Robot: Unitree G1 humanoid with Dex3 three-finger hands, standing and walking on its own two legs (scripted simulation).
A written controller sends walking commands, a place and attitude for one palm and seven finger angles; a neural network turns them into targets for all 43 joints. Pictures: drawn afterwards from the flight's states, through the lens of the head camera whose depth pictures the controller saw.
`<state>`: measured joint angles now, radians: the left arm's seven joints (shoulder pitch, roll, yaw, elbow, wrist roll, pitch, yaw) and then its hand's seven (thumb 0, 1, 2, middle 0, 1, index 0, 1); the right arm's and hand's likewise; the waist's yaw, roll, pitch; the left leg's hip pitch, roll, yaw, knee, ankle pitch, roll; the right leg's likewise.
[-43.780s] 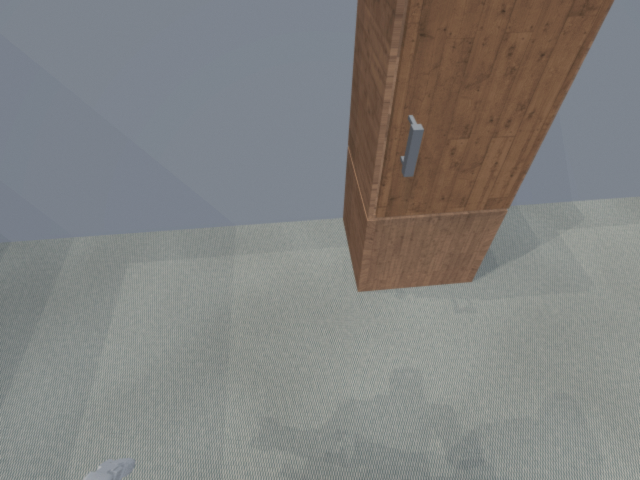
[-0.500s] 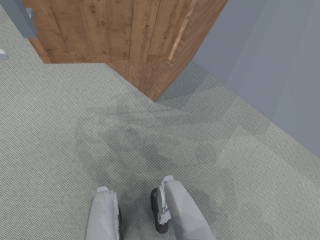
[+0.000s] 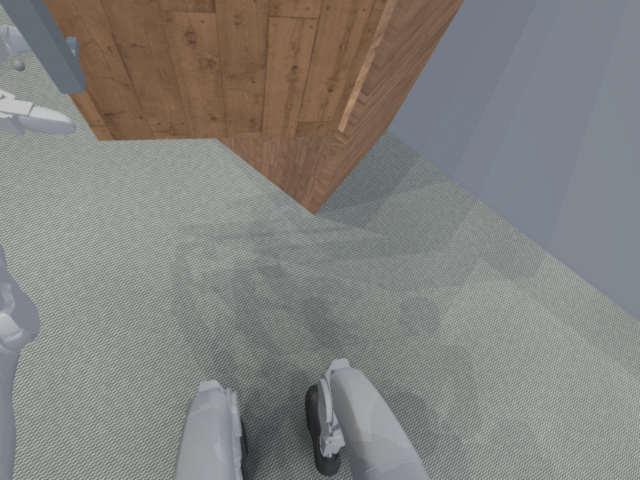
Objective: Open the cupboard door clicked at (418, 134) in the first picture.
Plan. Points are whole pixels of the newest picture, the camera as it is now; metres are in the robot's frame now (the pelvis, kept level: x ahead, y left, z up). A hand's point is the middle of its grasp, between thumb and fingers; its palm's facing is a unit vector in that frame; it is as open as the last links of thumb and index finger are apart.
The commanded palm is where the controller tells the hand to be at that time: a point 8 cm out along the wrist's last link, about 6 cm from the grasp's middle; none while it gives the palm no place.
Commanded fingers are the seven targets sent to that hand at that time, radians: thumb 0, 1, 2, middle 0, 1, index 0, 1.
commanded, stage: slide the fingers in behind the handle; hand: left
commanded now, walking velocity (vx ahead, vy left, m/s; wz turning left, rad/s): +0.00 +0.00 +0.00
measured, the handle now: (47, 21) +0.61 +0.23 +0.06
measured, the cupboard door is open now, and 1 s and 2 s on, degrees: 45 45 46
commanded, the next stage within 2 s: close the thumb around the handle in 0.96 s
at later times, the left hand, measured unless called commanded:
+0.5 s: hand (60, 67) +0.56 +0.21 +0.05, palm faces +0.00 -1.00 -0.01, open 13.9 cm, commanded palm +0.54 +0.24 +0.05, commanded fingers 0.00 -0.50 0.30 -0.30 -1.20 -0.30 -1.20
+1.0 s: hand (56, 72) +0.55 +0.22 +0.05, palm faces +0.02 -1.00 -0.02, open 13.9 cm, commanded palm +0.54 +0.24 +0.05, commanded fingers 0.00 -0.50 0.30 -0.30 -1.20 -0.30 -1.20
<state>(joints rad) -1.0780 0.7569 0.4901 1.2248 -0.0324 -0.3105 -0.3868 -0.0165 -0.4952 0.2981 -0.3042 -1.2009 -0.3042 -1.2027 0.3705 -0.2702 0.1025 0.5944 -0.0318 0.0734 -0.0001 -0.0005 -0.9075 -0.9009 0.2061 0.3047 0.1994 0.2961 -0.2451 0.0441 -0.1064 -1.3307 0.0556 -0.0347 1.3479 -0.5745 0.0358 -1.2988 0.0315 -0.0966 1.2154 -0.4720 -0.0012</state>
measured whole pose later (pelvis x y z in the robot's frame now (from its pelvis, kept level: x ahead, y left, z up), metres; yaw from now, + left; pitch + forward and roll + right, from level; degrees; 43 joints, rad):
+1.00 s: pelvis +0.00 +0.00 +0.00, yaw +1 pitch +31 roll -6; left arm -1.04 0.65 0.45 1.20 -0.05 -0.38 -0.31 -0.02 -0.50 0.30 -0.30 -1.20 -0.30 -1.20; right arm 0.36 -0.27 0.08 0.62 -0.04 0.07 0.01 0.00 -0.91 -0.90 0.21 0.30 0.20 0.30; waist -0.23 0.05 -0.11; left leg -1.31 0.05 -0.03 1.34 -0.58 0.03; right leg -1.29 0.03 -0.09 1.23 -0.48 0.00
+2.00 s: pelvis +0.00 +0.00 +0.00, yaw +0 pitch +30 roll -5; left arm -0.99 0.60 0.45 1.19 -0.05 -0.41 -0.27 0.00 0.67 0.81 -0.30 -1.31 -0.33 -1.35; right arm 0.36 -0.26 0.07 0.61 -0.04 0.07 0.02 0.00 -0.91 -0.90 0.20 0.30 0.20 0.30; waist -0.22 0.05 -0.12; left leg -1.28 0.05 -0.02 1.33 -0.58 0.03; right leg -1.26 0.03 -0.07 1.22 -0.48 0.00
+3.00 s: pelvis +0.02 -0.05 +0.04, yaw +5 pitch +19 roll +1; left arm -0.03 -0.10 -0.11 0.42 0.07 -0.51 0.52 0.00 0.65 0.75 -0.29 -1.31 -0.33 -1.33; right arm 0.21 -0.20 -0.03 0.62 -0.09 -0.01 0.04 0.01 -0.91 -0.90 0.20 0.30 0.20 0.30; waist -0.03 0.02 -0.18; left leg -0.95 0.02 -0.01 1.15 -0.54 -0.03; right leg -0.98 0.00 -0.07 1.16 -0.52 -0.06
